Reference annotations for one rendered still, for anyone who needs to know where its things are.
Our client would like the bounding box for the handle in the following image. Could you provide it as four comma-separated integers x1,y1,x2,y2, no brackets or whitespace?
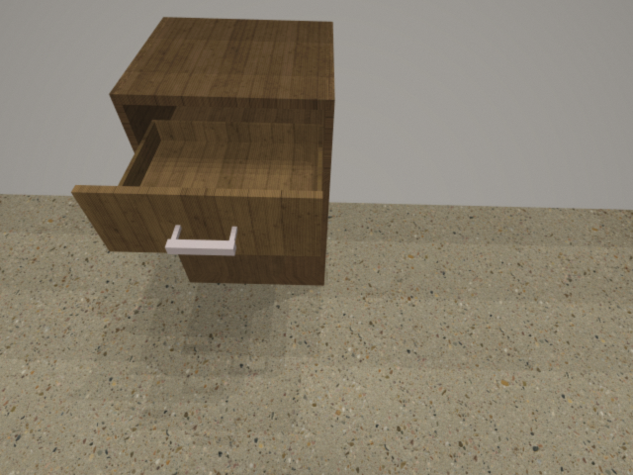
165,225,237,255

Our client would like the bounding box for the drawer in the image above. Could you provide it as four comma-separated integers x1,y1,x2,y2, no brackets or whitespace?
71,120,322,256

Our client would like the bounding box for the cabinet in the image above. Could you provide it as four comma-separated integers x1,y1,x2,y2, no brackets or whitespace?
109,17,335,286

